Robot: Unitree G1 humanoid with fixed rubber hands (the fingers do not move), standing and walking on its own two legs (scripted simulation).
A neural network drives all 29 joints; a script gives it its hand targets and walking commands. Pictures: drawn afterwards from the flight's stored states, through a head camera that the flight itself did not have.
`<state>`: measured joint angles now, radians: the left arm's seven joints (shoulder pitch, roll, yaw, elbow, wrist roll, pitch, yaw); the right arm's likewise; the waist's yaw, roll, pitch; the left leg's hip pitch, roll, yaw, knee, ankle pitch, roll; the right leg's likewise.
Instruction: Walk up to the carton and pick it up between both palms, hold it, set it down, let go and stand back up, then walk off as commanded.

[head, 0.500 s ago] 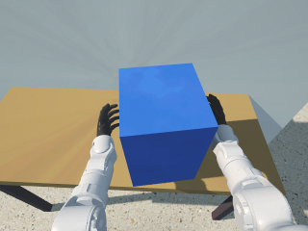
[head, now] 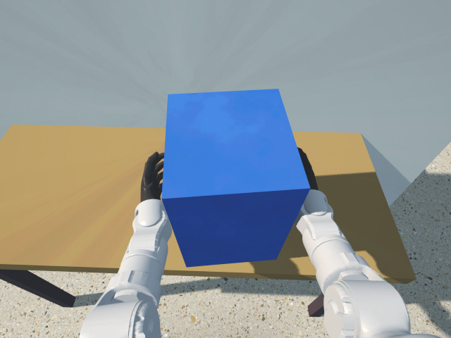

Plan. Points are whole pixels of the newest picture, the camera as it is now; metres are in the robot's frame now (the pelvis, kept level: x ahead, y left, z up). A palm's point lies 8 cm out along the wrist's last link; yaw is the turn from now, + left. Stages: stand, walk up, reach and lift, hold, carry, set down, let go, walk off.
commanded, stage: reach and lift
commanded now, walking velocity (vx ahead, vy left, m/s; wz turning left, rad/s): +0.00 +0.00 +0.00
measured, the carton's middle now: (228, 186) +0.40 +0.02 +0.02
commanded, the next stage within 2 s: none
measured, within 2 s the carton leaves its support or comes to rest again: leaves its support in 0.70 s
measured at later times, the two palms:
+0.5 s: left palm (155, 196) +0.36 +0.16 +0.03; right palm (307, 188) +0.38 -0.13 +0.04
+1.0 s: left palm (152, 188) +0.36 +0.16 +0.06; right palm (313, 182) +0.38 -0.13 +0.07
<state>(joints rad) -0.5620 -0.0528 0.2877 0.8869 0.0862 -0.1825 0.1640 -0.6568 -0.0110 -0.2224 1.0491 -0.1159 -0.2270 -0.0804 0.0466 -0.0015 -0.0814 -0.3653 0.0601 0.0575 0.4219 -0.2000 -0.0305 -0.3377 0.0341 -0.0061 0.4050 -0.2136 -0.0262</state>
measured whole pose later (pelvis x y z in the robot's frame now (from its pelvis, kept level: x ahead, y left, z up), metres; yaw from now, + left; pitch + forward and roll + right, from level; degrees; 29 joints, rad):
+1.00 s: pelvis +0.00 +0.00 +0.00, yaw +0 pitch +8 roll +0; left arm -0.55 -0.05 0.28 0.90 0.09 -0.18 0.16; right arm -0.63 -0.02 -0.15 1.04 -0.07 -0.22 -0.11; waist 0.03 0.00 -0.18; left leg -0.37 0.06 0.06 0.41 -0.19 -0.03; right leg -0.34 0.03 -0.01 0.40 -0.20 -0.03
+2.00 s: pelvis -0.02 +0.01 +0.00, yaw +0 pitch +4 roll -1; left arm -0.62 0.00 0.21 0.49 0.09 0.41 0.16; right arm -0.68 -0.10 0.03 0.70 0.21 0.26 -0.20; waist -0.01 -0.01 -0.13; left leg -0.30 0.06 0.05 0.41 -0.17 -0.02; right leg -0.26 0.03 -0.01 0.36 -0.17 -0.02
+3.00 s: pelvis -0.03 +0.01 +0.00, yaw +0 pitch +4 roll -1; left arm -0.76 0.03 0.29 0.35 0.10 0.68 0.12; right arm -0.86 -0.10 -0.02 0.61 0.28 0.50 -0.26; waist -0.04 -0.01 -0.16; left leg -0.30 0.05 0.05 0.40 -0.16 -0.01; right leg -0.26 0.03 -0.01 0.35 -0.15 -0.01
